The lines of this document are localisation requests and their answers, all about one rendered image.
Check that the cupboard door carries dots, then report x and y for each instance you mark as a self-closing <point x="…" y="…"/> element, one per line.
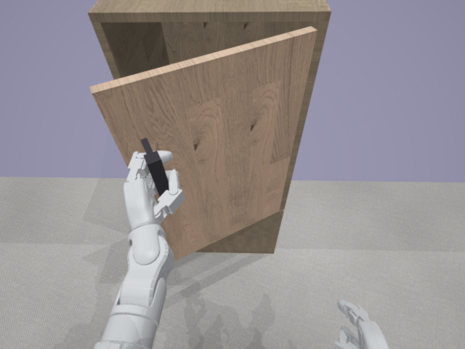
<point x="229" y="118"/>

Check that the left robot forearm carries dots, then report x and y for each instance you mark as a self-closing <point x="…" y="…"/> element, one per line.
<point x="137" y="310"/>

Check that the handle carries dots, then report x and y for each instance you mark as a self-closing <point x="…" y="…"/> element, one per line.
<point x="155" y="166"/>

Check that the left robot hand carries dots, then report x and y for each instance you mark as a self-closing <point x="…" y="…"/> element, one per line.
<point x="139" y="191"/>

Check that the right robot hand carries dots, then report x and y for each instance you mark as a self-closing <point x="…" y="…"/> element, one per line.
<point x="369" y="334"/>

